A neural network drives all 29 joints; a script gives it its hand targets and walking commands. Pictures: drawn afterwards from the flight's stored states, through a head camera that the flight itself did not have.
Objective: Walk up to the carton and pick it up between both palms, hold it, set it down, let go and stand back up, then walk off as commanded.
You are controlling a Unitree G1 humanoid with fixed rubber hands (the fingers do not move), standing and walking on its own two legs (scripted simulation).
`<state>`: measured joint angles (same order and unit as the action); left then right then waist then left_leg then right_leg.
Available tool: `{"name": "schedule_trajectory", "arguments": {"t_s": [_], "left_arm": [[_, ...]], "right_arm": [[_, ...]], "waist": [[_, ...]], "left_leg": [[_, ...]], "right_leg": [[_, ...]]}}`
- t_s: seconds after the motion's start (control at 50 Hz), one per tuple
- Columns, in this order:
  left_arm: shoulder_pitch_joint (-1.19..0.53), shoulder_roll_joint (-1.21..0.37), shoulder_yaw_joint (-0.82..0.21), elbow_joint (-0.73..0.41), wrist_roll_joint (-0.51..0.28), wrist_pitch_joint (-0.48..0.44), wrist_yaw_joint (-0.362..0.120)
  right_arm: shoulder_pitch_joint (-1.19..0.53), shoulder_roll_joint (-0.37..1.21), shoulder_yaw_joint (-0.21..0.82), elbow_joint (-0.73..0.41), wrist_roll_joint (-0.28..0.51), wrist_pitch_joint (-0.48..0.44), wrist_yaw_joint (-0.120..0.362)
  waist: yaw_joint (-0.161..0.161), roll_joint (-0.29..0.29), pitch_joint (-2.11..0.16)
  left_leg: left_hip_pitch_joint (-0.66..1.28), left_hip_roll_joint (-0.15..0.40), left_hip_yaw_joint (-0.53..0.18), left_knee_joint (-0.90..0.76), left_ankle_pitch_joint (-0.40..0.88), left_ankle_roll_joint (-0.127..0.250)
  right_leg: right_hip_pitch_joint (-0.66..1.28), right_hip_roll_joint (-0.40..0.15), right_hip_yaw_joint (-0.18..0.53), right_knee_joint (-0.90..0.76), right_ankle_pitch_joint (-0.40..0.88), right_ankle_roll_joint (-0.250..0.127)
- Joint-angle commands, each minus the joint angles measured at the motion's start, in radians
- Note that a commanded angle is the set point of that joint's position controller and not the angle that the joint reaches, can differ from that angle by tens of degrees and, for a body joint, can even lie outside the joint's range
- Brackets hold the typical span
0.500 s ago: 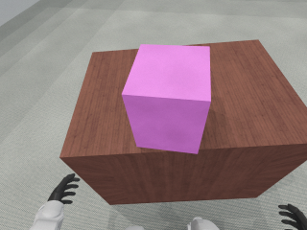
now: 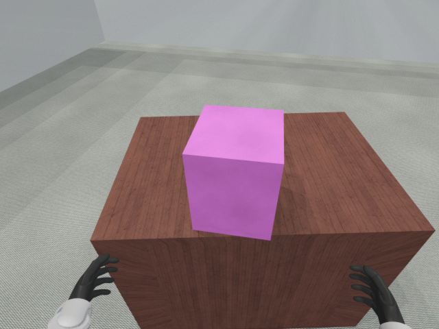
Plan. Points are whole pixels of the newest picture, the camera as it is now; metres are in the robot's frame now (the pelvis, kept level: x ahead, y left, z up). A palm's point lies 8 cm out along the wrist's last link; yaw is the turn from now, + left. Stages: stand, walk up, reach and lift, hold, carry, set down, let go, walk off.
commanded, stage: reach and lift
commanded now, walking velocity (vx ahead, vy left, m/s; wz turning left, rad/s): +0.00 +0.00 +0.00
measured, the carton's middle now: (237, 171) +0.49 +0.01 +0.02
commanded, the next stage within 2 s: none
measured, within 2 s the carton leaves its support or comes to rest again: neither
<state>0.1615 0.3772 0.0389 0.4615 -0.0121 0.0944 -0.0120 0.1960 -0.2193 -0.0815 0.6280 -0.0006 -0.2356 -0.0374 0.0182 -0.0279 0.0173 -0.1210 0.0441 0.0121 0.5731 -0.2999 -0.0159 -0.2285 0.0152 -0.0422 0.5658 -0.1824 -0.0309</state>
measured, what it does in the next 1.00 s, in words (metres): stands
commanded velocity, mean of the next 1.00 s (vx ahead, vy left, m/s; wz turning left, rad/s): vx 0.00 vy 0.00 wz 0.00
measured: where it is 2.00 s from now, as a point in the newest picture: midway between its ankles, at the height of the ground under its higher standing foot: outside the picture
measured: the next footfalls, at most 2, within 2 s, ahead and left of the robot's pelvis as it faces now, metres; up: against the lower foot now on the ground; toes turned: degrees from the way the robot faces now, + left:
none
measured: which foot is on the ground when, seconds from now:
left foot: down 0.00-1.00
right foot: down 0.00-1.00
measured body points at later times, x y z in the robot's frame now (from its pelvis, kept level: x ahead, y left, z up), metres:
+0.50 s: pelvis -0.01 -0.01 +0.01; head -0.05 +0.00 +0.45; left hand +0.21 +0.26 +0.02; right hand +0.22 -0.20 +0.02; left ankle +0.00 +0.09 -0.73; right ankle +0.08 -0.09 -0.73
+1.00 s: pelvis +0.03 -0.03 +0.01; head +0.02 -0.02 +0.46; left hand +0.29 +0.23 +0.05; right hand +0.30 -0.19 +0.05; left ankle +0.00 +0.09 -0.73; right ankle +0.08 -0.09 -0.73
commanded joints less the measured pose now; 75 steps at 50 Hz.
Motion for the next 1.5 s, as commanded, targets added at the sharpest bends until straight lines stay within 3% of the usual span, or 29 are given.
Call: {"name": "schedule_trajectory", "arguments": {"t_s": [0.0,0.04,0.08,0.1,0.12,0.18,0.24,0.28,0.3,0.32,0.34,0.38,0.44,0.5,0.56,0.6,0.68,0.72,0.76,0.82,0.94,0.98,1.12,1.22,1.3,1.38,1.48], "left_arm": [[-0.182,0.027,-0.015,-0.172,-0.100,-0.043,-0.029],[-0.227,0.071,0.002,-0.196,-0.129,-0.036,-0.043],[-0.332,0.159,0.020,-0.266,-0.196,-0.021,-0.059],[-0.363,0.187,0.024,-0.293,-0.224,-0.012,-0.065],[-0.331,0.195,0.033,-0.287,-0.228,-0.001,-0.069],[-0.268,0.197,0.088,-0.282,-0.197,0.019,-0.077],[-0.251,0.164,0.097,-0.319,-0.151,0.049,-0.078],[-0.210,0.107,0.035,-0.407,-0.139,0.051,-0.063],[-0.199,0.085,0.005,-0.449,-0.139,0.043,-0.055],[-0.199,0.050,-0.007,-0.449,-0.121,0.023,-0.052],[-0.213,0.029,-0.022,-0.443,-0.109,-0.006,-0.052],[-0.221,0.001,-0.039,-0.424,-0.090,-0.061,-0.050],[-0.227,-0.036,-0.081,-0.421,-0.089,-0.123,-0.039],[-0.291,-0.025,-0.107,-0.397,-0.137,-0.168,-0.037],[-0.299,-0.002,-0.103,-0.301,-0.189,-0.183,-0.046],[-0.305,0.008,-0.093,-0.241,-0.220,-0.175,-0.061],[-0.338,0.081,-0.046,-0.113,-0.302,-0.100,-0.096],[-0.350,0.096,-0.023,-0.107,-0.318,-0.059,-0.111],[-0.363,0.111,0.006,-0.143,-0.309,-0.033,-0.115],[-0.388,0.135,0.042,-0.235,-0.280,-0.009,-0.104],[-0.415,0.154,0.072,-0.516,-0.240,0.007,-0.076],[-0.417,0.145,0.074,-0.576,-0.235,0.004,-0.068],[-0.347,0.089,0.087,-0.578,-0.196,0.087,-0.072],[-0.416,0.081,0.069,-0.716,-0.195,0.153,-0.053],[-0.485,0.071,0.030,-0.797,-0.209,0.218,-0.030],[-0.543,0.055,0.008,-0.763,-0.214,0.312,-0.017],[-0.598,0.026,0.020,-0.695,-0.198,0.409,-0.011]], "right_arm": [[-0.117,-0.007,0.058,-0.370,0.038,0.081,-0.027],[-0.133,0.062,0.100,-0.446,0.060,0.105,-0.048],[-0.142,0.139,0.156,-0.588,0.113,0.134,-0.077],[-0.131,0.126,0.166,-0.650,0.125,0.155,-0.089],[-0.079,0.118,0.166,-0.660,0.123,0.177,-0.101],[-0.012,0.124,0.182,-0.626,0.099,0.237,-0.131],[-0.030,0.117,0.144,-0.631,0.100,0.264,-0.151],[-0.049,0.105,0.081,-0.675,0.097,0.244,-0.150],[-0.071,0.102,0.046,-0.709,0.101,0.231,-0.145],[-0.109,0.081,0.031,-0.703,0.117,0.214,-0.138],[-0.141,0.066,0.024,-0.695,0.125,0.197,-0.131],[-0.170,0.075,0.019,-0.689,0.118,0.175,-0.118],[-0.130,0.100,0.020,-0.625,0.118,0.158,-0.100],[-0.183,0.116,0.031,-0.603,0.101,0.152,-0.098],[-0.206,0.128,0.051,-0.604,0.082,0.172,-0.113],[-0.226,0.138,0.067,-0.638,0.063,0.189,-0.135],[-0.276,0.178,0.147,-0.763,0.066,0.269,-0.177],[-0.282,0.187,0.194,-0.826,0.094,0.292,-0.204],[-0.293,0.185,0.207,-0.861,0.112,0.306,-0.216],[-0.290,0.193,0.191,-0.861,0.127,0.330,-0.227],[-0.238,0.190,0.163,-0.847,0.169,0.341,-0.240],[-0.240,0.177,0.156,-0.837,0.179,0.330,-0.238],[-0.252,0.100,0.115,-0.821,0.221,0.298,-0.236],[-0.288,0.014,0.044,-0.847,0.246,0.287,-0.212],[-0.319,-0.050,-0.032,-0.846,0.252,0.298,-0.187],[-0.372,-0.089,-0.068,-0.784,0.266,0.351,-0.166],[-0.451,-0.123,-0.084,-0.716,0.290,0.424,-0.138]], "waist": [[0.005,0.108,0.098],[0.005,-0.002,0.115],[-0.012,-0.215,0.128],[-0.023,-0.274,0.119],[-0.026,-0.284,0.124],[0.001,-0.174,0.099],[-0.007,-0.079,0.091],[-0.028,0.040,0.037],[-0.016,0.151,-0.011],[-0.001,0.237,-0.024],[-0.005,0.281,-0.057],[-0.012,0.292,-0.085],[-0.026,0.340,-0.070],[-0.038,0.284,-0.049],[-0.048,0.182,-0.006],[-0.059,0.080,0.020],[-0.041,-0.168,0.063],[-0.029,-0.213,0.060],[-0.015,-0.187,0.025],[-0.005,-0.069,-0.028],[-0.025,0.073,-0.137],[-0.033,0.093,-0.168],[-0.064,0.093,-0.213],[-0.095,0.142,-0.266],[-0.129,0.189,-0.287],[-0.149,0.215,-0.240],[-0.150,0.204,-0.196]], "left_leg": [[-0.761,0.065,0.051,-0.447,-0.336,0.147],[-0.556,-0.017,0.074,-0.325,-0.215,0.113],[-0.124,-0.156,0.080,-0.107,0.011,0.059],[0.043,-0.181,0.068,-0.050,0.073,0.055],[0.117,-0.179,0.059,-0.039,0.101,0.055],[0.075,-0.146,0.057,-0.088,0.042,0.058],[0.002,-0.095,0.031,-0.148,-0.026,0.052],[-0.121,-0.026,0.010,-0.254,-0.068,0.043],[-0.304,0.040,-0.006,-0.369,-0.173,0.073],[-0.543,0.103,-0.045,-0.474,-0.271,0.113],[-0.735,0.145,-0.071,-0.533,-0.329,0.144],[-0.874,0.173,-0.083,-0.556,-0.367,0.158],[-0.886,0.181,-0.104,-0.575,-0.424,0.146],[-0.801,0.161,-0.108,-0.553,-0.409,0.135],[-0.723,0.133,-0.091,-0.518,-0.401,0.142],[-0.634,0.100,-0.070,-0.463,-0.353,0.137],[-0.287,-0.023,0.001,-0.269,-0.147,0.100],[-0.150,-0.055,0.014,-0.218,-0.068,0.095],[-0.114,-0.060,0.024,-0.215,-0.037,0.087],[-0.184,-0.037,0.022,-0.256,-0.046,0.082],[-0.188,-0.017,-0.011,-0.289,0.052,0.059],[-0.171,-0.019,-0.024,-0.281,0.099,0.044],[-0.118,-0.040,-0.042,-0.244,0.266,0.003],[-0.032,-0.041,-0.049,-0.212,0.460,-0.034],[0.089,-0.020,-0.065,-0.180,0.654,-0.068],[0.160,0.001,-0.072,-0.178,0.733,-0.086],[0.172,0.015,-0.067,-0.201,0.747,-0.090]], "right_leg": [[0.726,0.044,0.110,-0.054,-0.259,0.051],[0.493,-0.045,0.184,-0.196,-0.437,0.020],[0.019,-0.216,0.327,-0.429,-0.705,-0.032],[-0.154,-0.256,0.360,-0.490,-0.745,-0.035],[-0.222,-0.260,0.355,-0.505,-0.721,-0.035],[-0.150,-0.227,0.308,-0.463,-0.669,-0.031],[-0.035,-0.200,0.263,-0.421,-0.620,-0.056],[0.157,-0.129,0.174,-0.341,-0.407,-0.039],[0.390,-0.039,0.070,-0.217,-0.179,0.000],[0.635,0.028,0.019,-0.084,0.015,0.022],[0.827,0.067,0.006,0.010,0.125,0.038],[0.945,0.074,0.018,0.052,0.153,0.038],[0.949,0.067,0.008,0.064,0.125,0.032],[0.855,0.042,0.016,0.020,0.068,0.027],[0.772,0.034,0.031,-0.028,-0.026,0.028],[0.689,0.014,0.059,-0.094,-0.115,0.025],[0.321,-0.094,0.191,-0.329,-0.435,0.005],[0.196,-0.128,0.206,-0.383,-0.442,0.011],[0.171,-0.130,0.190,-0.379,-0.384,0.023],[0.261,-0.106,0.156,-0.327,-0.274,0.036],[0.389,-0.096,0.137,-0.248,0.041,0.052],[0.398,-0.087,0.135,-0.223,0.143,0.055],[0.448,-0.049,0.113,-0.192,0.383,0.051],[0.423,-0.006,0.081,-0.196,0.433,0.028],[0.334,0.029,0.062,-0.225,0.397,0.009],[0.250,0.043,0.053,-0.264,0.326,-0.006],[0.212,0.048,0.049,-0.294,0.291,-0.013]]}}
